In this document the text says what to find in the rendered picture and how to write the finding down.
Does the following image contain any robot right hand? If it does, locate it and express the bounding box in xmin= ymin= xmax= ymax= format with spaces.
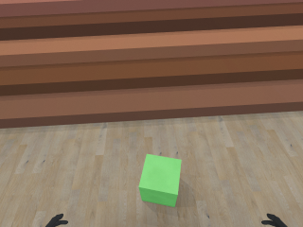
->
xmin=261 ymin=213 xmax=288 ymax=227

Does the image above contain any carton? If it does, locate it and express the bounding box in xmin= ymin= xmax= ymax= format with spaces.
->
xmin=138 ymin=154 xmax=182 ymax=207

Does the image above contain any robot left hand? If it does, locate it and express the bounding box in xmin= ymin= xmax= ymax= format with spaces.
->
xmin=45 ymin=214 xmax=68 ymax=227

